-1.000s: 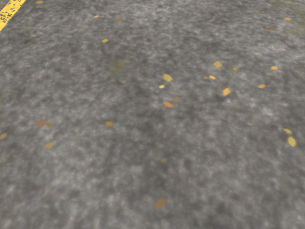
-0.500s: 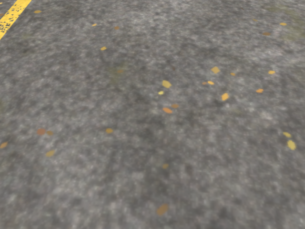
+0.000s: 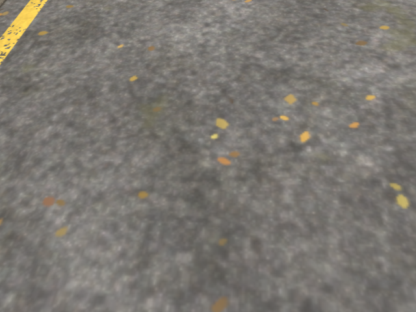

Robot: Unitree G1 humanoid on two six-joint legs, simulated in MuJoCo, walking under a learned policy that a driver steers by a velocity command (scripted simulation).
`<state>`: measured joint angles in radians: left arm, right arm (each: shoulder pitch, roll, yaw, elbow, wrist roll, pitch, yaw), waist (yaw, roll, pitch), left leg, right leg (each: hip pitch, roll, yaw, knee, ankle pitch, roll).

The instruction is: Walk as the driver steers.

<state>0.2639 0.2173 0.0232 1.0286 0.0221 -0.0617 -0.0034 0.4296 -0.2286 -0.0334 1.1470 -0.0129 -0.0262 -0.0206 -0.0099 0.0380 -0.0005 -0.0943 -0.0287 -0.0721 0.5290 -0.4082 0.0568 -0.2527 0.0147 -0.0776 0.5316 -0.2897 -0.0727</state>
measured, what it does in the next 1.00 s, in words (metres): walks ahead: left foot, then right foot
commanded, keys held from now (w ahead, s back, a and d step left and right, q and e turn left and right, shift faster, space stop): w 1.00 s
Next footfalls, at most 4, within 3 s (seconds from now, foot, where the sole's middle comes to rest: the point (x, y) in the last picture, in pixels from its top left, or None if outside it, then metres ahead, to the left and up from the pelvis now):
0.46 left None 0.39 0.04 -0.77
1.00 right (262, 260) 0.70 -0.12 -0.77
1.54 left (209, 191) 1.00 0.06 -0.77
2.08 right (265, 149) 1.22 -0.19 -0.77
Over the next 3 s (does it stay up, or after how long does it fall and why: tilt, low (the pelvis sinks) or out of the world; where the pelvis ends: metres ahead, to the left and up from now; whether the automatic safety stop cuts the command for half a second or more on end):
stays up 1.38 -0.21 0.01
